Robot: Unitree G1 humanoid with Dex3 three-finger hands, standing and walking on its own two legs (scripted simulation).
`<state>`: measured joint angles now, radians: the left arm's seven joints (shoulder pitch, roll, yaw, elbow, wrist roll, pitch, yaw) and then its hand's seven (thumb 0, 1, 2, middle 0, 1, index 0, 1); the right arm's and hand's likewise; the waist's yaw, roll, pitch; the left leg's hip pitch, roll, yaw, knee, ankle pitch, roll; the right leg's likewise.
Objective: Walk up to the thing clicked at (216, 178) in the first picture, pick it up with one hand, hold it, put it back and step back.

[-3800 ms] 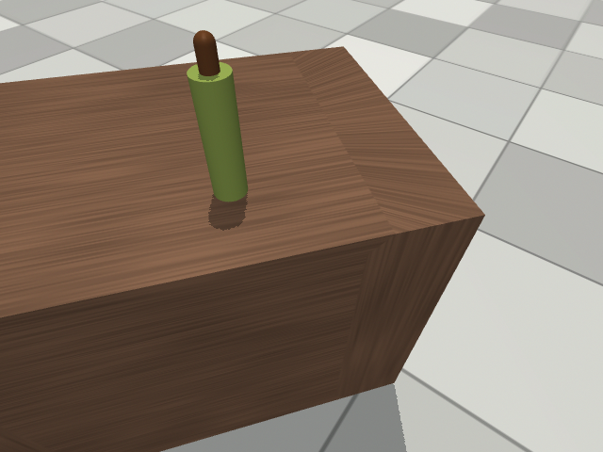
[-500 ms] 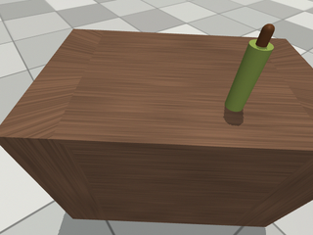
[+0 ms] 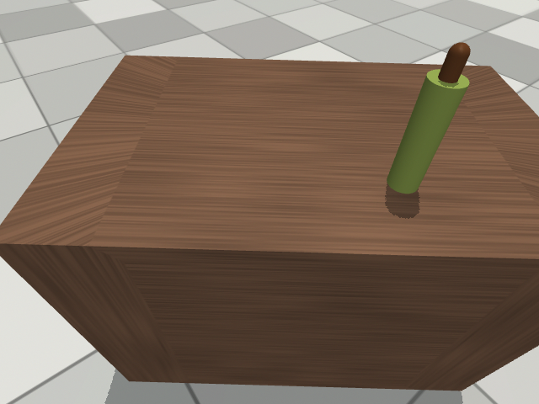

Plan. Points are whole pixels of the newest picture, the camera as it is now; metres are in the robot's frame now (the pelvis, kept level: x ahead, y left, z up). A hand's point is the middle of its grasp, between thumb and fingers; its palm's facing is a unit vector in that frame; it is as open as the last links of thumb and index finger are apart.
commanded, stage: stand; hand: right
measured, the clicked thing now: (427, 125) +0.53 -0.26 +0.15
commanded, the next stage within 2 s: none
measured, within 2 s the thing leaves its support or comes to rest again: neither
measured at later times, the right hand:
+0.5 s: hand out of the picture +0.08 -0.25 -0.16, palm faces -0.04 +0.94 -0.34, open 7.4 cm
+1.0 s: hand out of the picture +0.09 -0.25 -0.16, palm faces -0.03 +0.94 -0.34, open 7.4 cm
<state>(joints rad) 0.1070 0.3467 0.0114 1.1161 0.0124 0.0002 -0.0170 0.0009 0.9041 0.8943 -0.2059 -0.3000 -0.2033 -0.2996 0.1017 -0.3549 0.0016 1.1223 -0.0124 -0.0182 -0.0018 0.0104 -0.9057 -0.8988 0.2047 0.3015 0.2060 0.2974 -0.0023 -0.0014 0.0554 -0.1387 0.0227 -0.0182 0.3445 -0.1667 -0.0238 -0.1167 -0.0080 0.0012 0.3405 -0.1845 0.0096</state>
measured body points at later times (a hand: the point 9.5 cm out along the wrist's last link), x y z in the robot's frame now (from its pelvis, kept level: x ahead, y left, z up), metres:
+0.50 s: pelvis +0.01 +0.00 +0.00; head +0.02 +0.00 +0.45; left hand +0.08 +0.30 -0.13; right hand +0.08 -0.30 -0.14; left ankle +0.01 +0.13 -0.75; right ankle +0.00 -0.13 -0.75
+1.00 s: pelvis +0.02 +0.00 +0.00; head +0.03 +0.00 +0.45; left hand +0.09 +0.30 -0.13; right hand +0.10 -0.30 -0.13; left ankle +0.01 +0.13 -0.75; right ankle +0.00 -0.13 -0.75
